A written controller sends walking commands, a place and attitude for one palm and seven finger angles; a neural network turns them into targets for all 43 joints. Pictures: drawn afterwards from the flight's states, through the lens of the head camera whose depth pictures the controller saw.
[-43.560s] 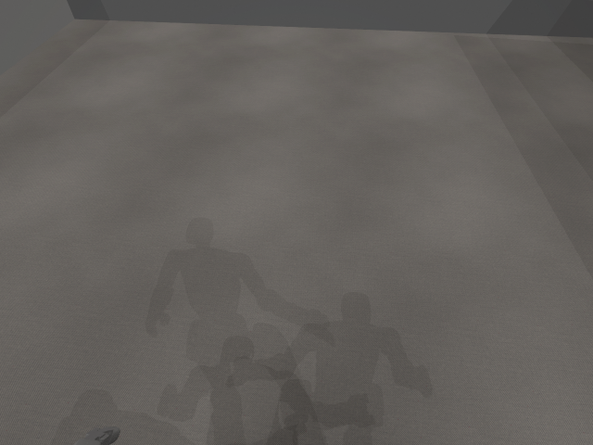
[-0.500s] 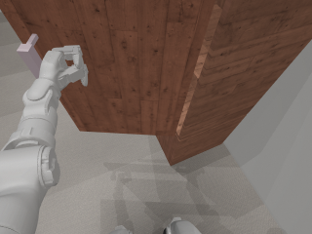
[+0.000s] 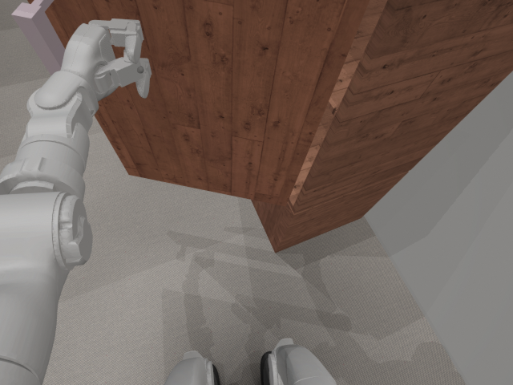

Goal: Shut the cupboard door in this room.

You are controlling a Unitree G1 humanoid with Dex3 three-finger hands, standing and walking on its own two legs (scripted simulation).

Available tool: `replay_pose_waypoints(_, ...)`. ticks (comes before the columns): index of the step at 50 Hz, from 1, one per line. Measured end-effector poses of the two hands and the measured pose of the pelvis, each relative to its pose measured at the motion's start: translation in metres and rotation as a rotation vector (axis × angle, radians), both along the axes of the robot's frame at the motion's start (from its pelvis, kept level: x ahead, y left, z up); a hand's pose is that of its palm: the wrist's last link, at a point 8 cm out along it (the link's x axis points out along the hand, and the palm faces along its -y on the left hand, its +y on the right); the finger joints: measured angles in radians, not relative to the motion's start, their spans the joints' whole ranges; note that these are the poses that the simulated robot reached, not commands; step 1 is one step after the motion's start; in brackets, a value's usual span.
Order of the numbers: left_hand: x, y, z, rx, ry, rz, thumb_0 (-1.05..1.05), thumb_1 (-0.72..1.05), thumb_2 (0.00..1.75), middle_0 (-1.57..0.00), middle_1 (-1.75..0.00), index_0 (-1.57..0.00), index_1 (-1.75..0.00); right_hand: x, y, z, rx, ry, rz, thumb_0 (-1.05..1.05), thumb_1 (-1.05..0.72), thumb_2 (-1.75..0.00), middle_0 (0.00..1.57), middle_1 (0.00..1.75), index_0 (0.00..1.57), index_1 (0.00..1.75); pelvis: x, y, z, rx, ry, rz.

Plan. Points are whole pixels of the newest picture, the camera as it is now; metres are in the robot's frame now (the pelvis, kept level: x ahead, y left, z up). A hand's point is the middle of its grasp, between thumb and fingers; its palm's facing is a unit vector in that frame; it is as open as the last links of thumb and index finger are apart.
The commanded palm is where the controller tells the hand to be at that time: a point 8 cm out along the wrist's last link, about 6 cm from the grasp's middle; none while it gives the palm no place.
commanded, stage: push the door shut along its arc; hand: left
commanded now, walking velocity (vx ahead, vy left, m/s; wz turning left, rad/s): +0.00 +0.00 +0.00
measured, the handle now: (63, 48) +0.59 +0.21 +0.12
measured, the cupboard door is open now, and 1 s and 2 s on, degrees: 56 44 44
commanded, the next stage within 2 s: pull the fist back off the door in 0.18 s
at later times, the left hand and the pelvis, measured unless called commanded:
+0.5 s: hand (171, 45) +0.60 +0.06 +0.12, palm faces +0.08 -1.00 +0.00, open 3.2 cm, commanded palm +0.55 +0.10 +0.12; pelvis +0.01 -0.01 -0.01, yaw -1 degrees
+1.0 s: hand (169, 96) +0.50 +0.06 +0.12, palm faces +0.05 -1.00 +0.00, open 3.1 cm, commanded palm +0.47 +0.11 +0.12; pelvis +0.02 -0.02 +0.02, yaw -1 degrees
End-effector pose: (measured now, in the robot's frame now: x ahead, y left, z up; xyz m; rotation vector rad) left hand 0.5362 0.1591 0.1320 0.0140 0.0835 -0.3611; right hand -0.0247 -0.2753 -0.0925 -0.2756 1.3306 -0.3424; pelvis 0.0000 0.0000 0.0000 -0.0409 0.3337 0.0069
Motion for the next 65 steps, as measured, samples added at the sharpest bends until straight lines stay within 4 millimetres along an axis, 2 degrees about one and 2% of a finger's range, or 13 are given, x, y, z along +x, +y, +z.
replay_pose_waypoints(15,0.029,-0.028,0.001,0.013,0.002,-0.056,0.03,1.05,1.02,-1.3,-1.5,-1.3,-1.5,-0.024,0.006,-0.008,0.014,0.092,-0.036,0.01,-0.91,-0.9,0.2,0.3,0.2,0.3,0.003,-0.002,-0.01,-0.003,0.054,-0.004)
replay_pose_waypoints(19,0.037,-0.033,-0.005,-0.126,0.048,0.187,0.03,0.96,0.99,-1.3,-1.5,-1.3,-1.5,-0.028,0.012,-0.008,0.053,0.097,-0.03,0.01,-0.91,-0.9,0.2,0.3,0.2,0.3,0.005,-0.003,-0.01,-0.008,0.075,-0.005)
replay_pose_waypoints(23,0.037,-0.041,-0.009,-0.06,-0.02,0.421,0.02,0.92,0.95,-1.29,-1.5,-1.3,-1.5,-0.03,0.023,-0.009,0.129,0.099,-0.003,0.01,-0.91,-0.9,0.2,0.3,0.2,0.3,0.009,-0.005,-0.01,-0.003,0.091,-0.015)
replay_pose_waypoints(26,0.032,-0.051,-0.013,0.01,-0.071,0.443,0.02,0.91,0.93,-1.29,-1.5,-1.3,-1.5,-0.033,0.03,-0.011,0.177,0.11,-0.021,0.01,-0.91,-0.9,0.2,0.3,0.2,0.3,0.011,-0.008,-0.008,0.003,0.083,-0.024)
replay_pose_waypoints(32,0.019,-0.058,-0.021,0.0,-0.01,0.423,0.02,0.9,0.9,-1.29,-1.5,-1.3,-1.5,-0.033,0.034,-0.007,0.207,0.102,-0.083,0.01,-0.91,-0.9,0.2,0.3,0.2,0.3,0.018,-0.012,0.003,0.015,0.038,-0.046)
replay_pose_waypoints(37,0.004,-0.048,-0.007,0.005,-0.07,0.434,0.02,0.9,0.9,-1.29,-1.5,-1.3,-1.5,-0.021,0.025,-0.004,0.203,0.059,-0.082,0.01,-0.91,-0.9,0.2,0.3,0.2,0.3,0.024,-0.017,0.011,0.021,-0.005,-0.053)
replay_pose_waypoints(41,-0.013,-0.041,-0.003,0.011,-0.08,0.422,0.02,0.9,0.9,-1.29,-1.5,-1.3,-1.5,-0.005,0.012,-0.003,0.191,0.025,-0.061,0.01,-0.91,-0.9,0.2,0.3,0.2,0.3,0.025,-0.019,0.015,0.024,-0.037,-0.046)
replay_pose_waypoints(49,-0.057,-0.041,-0.014,-0.015,-0.074,0.411,0.01,0.9,0.9,-1.3,-1.5,-1.3,-1.5,0.049,-0.011,-0.001,0.14,-0.105,0.023,0.01,-0.91,-0.9,0.2,0.3,0.2,0.3,0.02,-0.021,0.018,0.028,-0.093,-0.025)
replay_pose_waypoints(56,-0.081,-0.041,-0.011,-0.014,-0.104,0.412,0.02,0.9,0.9,-1.3,-1.5,-1.3,-1.5,0.088,-0.012,0.002,0.126,-0.239,0.068,0.01,-0.91,-0.9,0.19,0.3,0.19,0.3,0.01,-0.022,0.018,0.035,-0.127,-0.024)
replay_pose_waypoints(60,-0.084,-0.039,-0.007,0.006,-0.096,0.407,0.01,0.9,0.9,-1.3,-1.5,-1.3,-1.5,0.096,-0.005,0.002,0.138,-0.276,0.083,0.01,-0.91,-0.9,0.19,0.3,0.19,0.3,0.004,-0.021,0.018,0.034,-0.139,-0.014)
replay_pose_waypoints(65,-0.079,-0.041,-0.002,-0.001,-0.086,0.405,0.02,0.9,0.9,-1.3,-1.5,-1.3,-1.5,0.085,0.004,-0.002,0.151,-0.264,0.089,0.01,-0.91,-0.9,0.2,0.3,0.2,0.3,-0.003,-0.02,0.016,0.033,-0.13,-0.007)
